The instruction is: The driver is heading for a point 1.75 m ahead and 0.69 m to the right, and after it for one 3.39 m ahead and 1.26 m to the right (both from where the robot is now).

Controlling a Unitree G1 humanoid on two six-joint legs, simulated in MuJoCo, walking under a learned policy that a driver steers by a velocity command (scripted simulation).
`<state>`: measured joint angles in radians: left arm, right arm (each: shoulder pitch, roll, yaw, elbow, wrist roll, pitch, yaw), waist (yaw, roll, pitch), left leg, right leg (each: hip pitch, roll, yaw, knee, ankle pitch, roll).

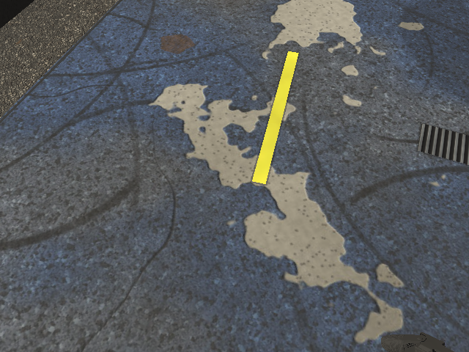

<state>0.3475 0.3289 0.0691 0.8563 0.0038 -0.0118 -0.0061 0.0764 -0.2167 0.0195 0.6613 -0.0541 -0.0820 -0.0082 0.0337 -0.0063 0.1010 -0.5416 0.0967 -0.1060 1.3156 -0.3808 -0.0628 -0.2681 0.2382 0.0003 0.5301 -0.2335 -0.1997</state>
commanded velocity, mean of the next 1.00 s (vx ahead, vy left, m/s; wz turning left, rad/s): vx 0.13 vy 0.00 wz -0.73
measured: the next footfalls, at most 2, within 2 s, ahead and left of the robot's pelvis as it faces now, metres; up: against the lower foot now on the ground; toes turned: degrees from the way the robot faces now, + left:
left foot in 0.22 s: +0.40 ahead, +0.11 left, +0.00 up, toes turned -20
right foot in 0.62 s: +0.21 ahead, -0.05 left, +0.00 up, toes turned -39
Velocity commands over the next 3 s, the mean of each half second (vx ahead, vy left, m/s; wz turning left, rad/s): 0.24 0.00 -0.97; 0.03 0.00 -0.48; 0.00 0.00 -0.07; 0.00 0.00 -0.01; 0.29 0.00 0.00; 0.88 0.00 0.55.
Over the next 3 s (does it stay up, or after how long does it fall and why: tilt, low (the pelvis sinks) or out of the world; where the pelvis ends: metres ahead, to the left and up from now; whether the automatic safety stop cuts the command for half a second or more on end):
stays up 0.54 -0.23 -0.03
